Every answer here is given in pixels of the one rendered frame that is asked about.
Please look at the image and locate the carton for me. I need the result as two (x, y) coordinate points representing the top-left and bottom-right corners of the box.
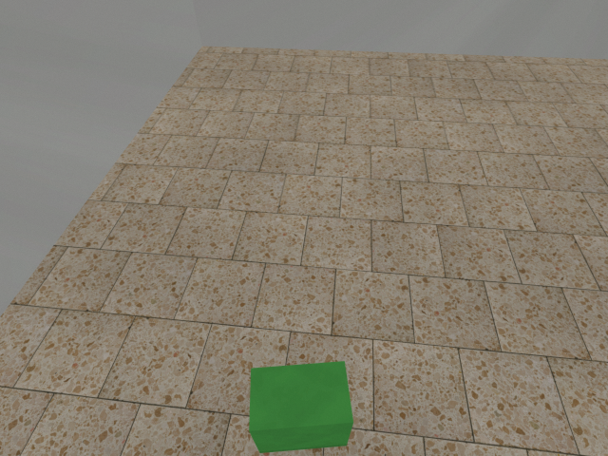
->
(249, 361), (353, 453)

